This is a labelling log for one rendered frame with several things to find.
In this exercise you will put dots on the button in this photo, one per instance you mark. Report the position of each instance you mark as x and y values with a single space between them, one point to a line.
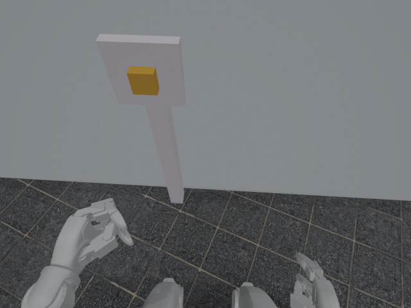
143 80

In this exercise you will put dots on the robot right hand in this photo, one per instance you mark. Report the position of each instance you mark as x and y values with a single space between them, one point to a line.
320 294

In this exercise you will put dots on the panel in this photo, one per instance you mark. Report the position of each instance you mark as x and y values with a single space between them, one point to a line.
118 53

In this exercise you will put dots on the robot left hand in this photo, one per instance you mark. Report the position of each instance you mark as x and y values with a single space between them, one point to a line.
71 248

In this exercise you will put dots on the robot left thigh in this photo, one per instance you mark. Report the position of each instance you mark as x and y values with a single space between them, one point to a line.
165 295

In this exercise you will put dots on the right robot shin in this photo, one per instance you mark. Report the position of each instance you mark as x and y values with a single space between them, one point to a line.
247 284

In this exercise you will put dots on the left robot forearm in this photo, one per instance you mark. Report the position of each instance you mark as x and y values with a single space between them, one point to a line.
55 288

